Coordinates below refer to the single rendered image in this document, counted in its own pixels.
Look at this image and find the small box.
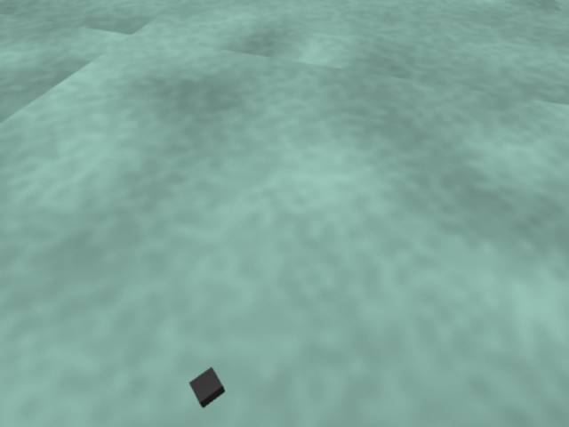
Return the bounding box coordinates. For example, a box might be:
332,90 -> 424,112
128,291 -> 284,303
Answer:
189,367 -> 225,408

